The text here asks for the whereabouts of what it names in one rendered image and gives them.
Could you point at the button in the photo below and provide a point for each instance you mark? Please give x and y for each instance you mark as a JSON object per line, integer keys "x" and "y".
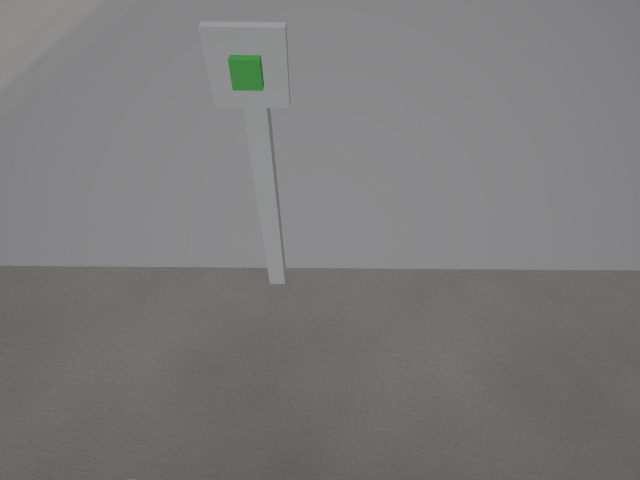
{"x": 246, "y": 72}

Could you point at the panel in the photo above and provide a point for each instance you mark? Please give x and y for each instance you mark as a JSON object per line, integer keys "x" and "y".
{"x": 269, "y": 39}

